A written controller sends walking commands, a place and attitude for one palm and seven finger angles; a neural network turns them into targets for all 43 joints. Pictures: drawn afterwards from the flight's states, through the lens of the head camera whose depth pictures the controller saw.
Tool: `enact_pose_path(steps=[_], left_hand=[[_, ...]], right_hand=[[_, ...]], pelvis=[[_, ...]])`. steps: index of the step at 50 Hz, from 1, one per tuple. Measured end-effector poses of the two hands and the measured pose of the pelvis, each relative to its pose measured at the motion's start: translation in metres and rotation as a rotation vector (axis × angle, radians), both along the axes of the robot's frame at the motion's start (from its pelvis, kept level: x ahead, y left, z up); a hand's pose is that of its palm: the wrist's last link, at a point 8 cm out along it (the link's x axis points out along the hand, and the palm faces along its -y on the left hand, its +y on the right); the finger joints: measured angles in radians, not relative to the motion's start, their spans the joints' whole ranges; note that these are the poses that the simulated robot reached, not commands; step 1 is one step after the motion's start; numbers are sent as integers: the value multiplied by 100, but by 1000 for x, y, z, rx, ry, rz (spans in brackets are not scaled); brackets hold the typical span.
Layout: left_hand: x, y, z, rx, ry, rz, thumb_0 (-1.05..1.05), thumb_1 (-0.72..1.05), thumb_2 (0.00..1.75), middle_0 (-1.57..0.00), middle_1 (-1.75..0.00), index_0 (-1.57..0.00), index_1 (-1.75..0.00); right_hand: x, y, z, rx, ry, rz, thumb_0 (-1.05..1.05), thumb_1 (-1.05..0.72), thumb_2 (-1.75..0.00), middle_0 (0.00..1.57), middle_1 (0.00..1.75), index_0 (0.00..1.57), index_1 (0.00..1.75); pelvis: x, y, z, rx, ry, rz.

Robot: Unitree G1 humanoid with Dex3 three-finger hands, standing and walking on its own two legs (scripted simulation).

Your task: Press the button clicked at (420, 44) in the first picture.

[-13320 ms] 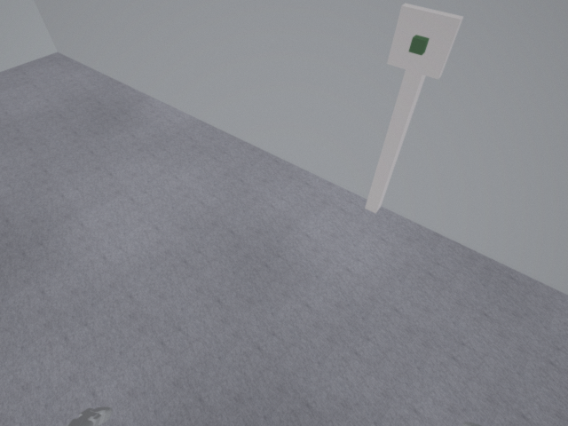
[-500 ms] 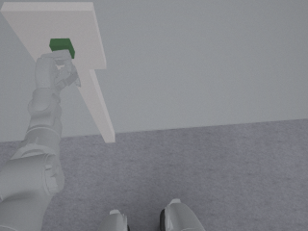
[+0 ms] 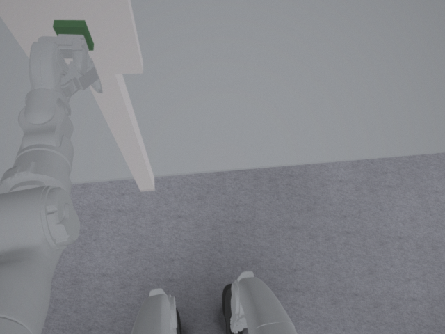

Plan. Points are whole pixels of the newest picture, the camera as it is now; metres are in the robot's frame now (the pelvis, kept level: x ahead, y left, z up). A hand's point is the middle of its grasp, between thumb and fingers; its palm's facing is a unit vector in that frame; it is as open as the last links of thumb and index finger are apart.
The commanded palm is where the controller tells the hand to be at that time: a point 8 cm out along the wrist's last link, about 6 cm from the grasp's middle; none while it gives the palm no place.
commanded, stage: hold the button down briefly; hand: left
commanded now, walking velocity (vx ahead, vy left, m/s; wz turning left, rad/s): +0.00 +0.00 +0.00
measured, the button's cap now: (75, 31) +0.59 +0.17 +0.12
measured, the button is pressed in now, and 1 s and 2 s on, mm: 12 0 0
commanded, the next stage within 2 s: pull the fist back off the button in 0.10 s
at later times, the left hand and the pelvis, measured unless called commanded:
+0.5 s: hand (93, 75) +0.53 +0.15 +0.09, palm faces +0.02 -1.00 -0.03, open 3.5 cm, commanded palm +0.51 +0.19 +0.09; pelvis -0.01 +0.00 +0.00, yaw +0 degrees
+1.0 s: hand (88, 107) +0.48 +0.16 +0.08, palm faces +0.00 -1.00 -0.02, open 3.1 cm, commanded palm +0.44 +0.20 +0.09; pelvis +0.05 +0.00 +0.03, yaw -1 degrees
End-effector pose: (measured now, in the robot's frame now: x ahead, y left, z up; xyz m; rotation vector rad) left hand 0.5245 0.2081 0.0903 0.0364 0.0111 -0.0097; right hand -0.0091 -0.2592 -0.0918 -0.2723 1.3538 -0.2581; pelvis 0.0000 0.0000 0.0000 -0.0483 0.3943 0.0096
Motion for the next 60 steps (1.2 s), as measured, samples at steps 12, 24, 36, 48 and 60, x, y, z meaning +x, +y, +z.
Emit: enact_pose_path(steps=[12,24,36,48,60], left_hand=[[-1,-1,0,-1,10,16,1,88,91,-130,-150,-156,-150],[-11,-2,0,0,3,29,2,90,90,-130,-150,-152,-150],[-26,-1,-5,-21,10,32,2,90,90,-130,-150,-139,-150],[-60,6,-9,-20,-2,18,2,90,90,-130,-150,-131,-150],[-94,-3,-11,-14,2,8,2,90,90,-130,-150,-130,-150]], right_hand=[[-23,3,0,-5,1,-4,0,-90,-90,20,30,20,30],[-22,7,0,29,18,-4,0,-90,-90,20,30,20,30],[32,1,9,42,-71,-9,0,-90,-90,20,30,20,30],[106,0,17,65,-181,20,0,-90,-90,20,30,20,30],[164,10,20,96,-311,95,0,-90,-90,20,30,20,30]], pelvis=[[-13,2,-4,-3,5,-2],[-7,2,1,5,-11,-9],[17,0,15,15,-48,-30],[46,-1,28,19,-86,-29],[52,-3,31,25,-121,-9]])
